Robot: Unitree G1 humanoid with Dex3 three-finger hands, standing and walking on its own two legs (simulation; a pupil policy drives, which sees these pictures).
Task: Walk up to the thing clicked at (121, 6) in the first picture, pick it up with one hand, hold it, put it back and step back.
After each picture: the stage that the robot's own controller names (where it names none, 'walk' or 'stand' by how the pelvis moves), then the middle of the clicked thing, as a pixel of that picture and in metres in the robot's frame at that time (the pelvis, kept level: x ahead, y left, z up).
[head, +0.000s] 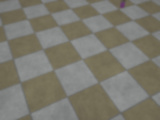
stand; out of the picture +2.30 -0.74 -0.65
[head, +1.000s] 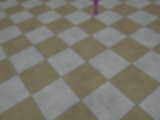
walk; (95, 6) +2.24 -0.19 -0.62
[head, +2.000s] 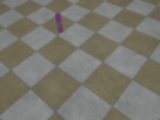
walk; (59, 23) +1.60 +0.27 -0.64
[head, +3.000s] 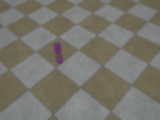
walk; (58, 53) +1.09 +0.23 -0.65
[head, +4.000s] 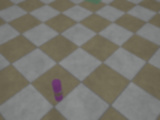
walk; (57, 90) +0.68 +0.19 -0.64
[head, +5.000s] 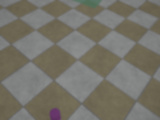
stand; (56, 119) +0.42 +0.14 -0.63
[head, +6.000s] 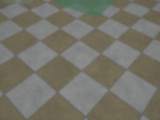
stand; out of the picture +0.36 +0.14 -0.66
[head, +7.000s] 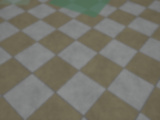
stand; out of the picture +0.37 +0.15 -0.66
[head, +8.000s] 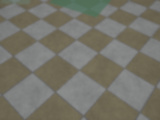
stand; out of the picture +0.37 +0.16 -0.66
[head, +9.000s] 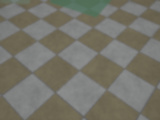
stand; out of the picture +0.36 +0.15 -0.66
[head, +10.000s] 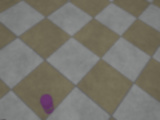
go down; (47, 104) +0.39 +0.15 -0.56
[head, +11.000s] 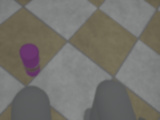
go down; (31, 62) +0.46 +0.17 -0.27
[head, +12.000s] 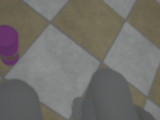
close in; (8, 49) +0.45 +0.19 -0.21
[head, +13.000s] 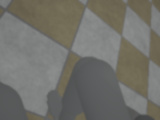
close; out of the picture +0.45 +0.22 -0.16
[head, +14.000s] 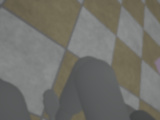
lift; out of the picture +0.43 +0.22 -0.16
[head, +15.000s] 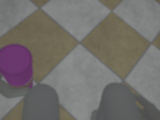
lift; (19, 75) +0.33 +0.20 -0.02
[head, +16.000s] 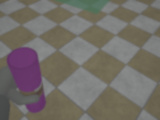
hold; (30, 85) +0.31 +0.15 +0.09
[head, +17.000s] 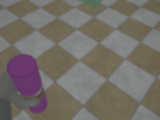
hold; (31, 88) +0.31 +0.16 +0.05
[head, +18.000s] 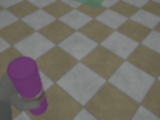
hold; (31, 90) +0.30 +0.16 +0.05
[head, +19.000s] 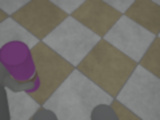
crouch; (24, 72) +0.37 +0.16 -0.02
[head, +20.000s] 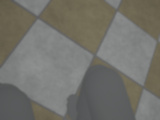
lower; out of the picture +0.46 +0.21 -0.11
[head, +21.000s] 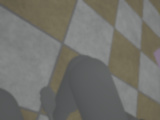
lower; out of the picture +0.44 +0.24 -0.17
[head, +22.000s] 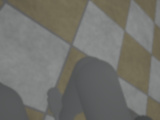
lower; out of the picture +0.43 +0.24 -0.17
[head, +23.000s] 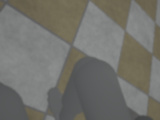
lower; out of the picture +0.42 +0.23 -0.16
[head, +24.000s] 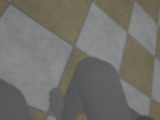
lower; out of the picture +0.41 +0.23 -0.16
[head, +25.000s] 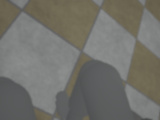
open; out of the picture +0.41 +0.20 -0.17
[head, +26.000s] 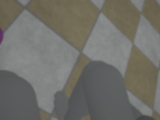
stand; out of the picture +0.41 +0.21 -0.17
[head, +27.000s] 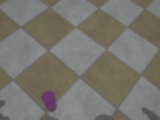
stand; (50, 102) +0.38 +0.14 -0.49
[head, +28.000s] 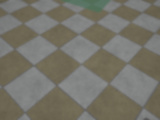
stand; out of the picture +0.36 +0.14 -0.60
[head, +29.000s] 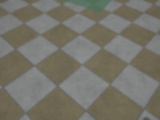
stand; out of the picture +0.35 +0.13 -0.60
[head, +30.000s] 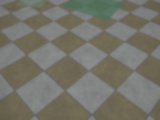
stand; out of the picture +0.37 +0.12 -0.65
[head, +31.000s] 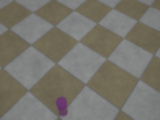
walk; (62, 107) +0.42 +0.10 -0.63
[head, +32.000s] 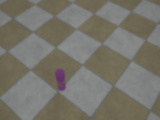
walk; (61, 80) +0.65 +0.14 -0.63
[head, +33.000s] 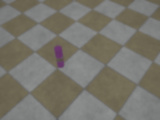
stand; (59, 57) +0.97 +0.20 -0.62
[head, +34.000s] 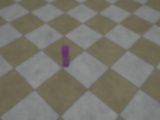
stand; (65, 57) +1.01 +0.12 -0.65
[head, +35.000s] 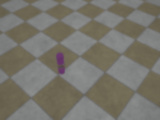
stand; (60, 64) +1.00 +0.16 -0.66
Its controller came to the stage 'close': yes
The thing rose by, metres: 0.69
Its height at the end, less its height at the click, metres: +0.00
